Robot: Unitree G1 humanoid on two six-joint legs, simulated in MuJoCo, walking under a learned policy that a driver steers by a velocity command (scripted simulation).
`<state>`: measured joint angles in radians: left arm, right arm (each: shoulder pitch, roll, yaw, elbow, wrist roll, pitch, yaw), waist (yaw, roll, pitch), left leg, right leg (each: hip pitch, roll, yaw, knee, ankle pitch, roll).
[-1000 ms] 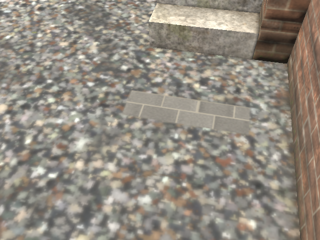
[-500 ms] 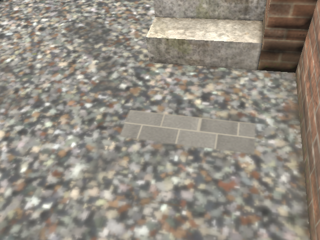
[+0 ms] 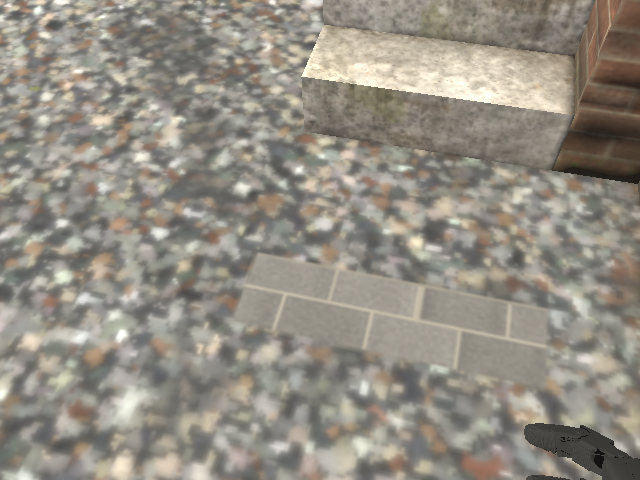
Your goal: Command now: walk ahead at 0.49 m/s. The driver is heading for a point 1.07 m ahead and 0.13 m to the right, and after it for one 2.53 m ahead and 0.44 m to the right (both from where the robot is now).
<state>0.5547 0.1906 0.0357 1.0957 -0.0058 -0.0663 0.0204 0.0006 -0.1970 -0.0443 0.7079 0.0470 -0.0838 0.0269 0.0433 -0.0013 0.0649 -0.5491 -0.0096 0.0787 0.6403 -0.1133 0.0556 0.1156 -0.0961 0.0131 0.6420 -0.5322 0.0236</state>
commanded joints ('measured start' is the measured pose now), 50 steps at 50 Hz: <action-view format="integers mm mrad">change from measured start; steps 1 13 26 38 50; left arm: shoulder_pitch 125 -329 -236 -446 -599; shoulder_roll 35 75 120 199 88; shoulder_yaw -4 22 8 26 19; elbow -69 -258 -197 -210 -268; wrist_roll -46 5 34 -16 -16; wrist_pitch -68 -8 -15 31 -29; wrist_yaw -16 -10 -45 -4 -44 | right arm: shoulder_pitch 487 304 468 369 460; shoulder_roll -201 -125 -109 -92 -147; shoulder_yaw -58 -16 20 8 -2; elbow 103 226 337 384 375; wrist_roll -45 -47 -30 -58 -44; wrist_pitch -2 -17 37 91 5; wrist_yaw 3 -34 -46 -68 -49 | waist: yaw -146 -5 -13 -122 -123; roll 251 66 -178 -163 126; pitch -489 -3 -396 -88 22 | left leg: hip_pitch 985 338 176 427 625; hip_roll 396 177 15 13 251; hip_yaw -931 -92 -168 -6 -287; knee -418 -470 463 -73 -543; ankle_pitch -291 562 -582 -268 -108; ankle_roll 271 161 -70 -13 121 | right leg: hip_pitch -711 -710 -7 -594 -873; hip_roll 119 -10 -274 -70 45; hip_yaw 203 13 411 218 -29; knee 776 243 -195 -474 131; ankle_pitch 0 462 1207 -220 379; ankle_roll -56 -17 -347 -130 -27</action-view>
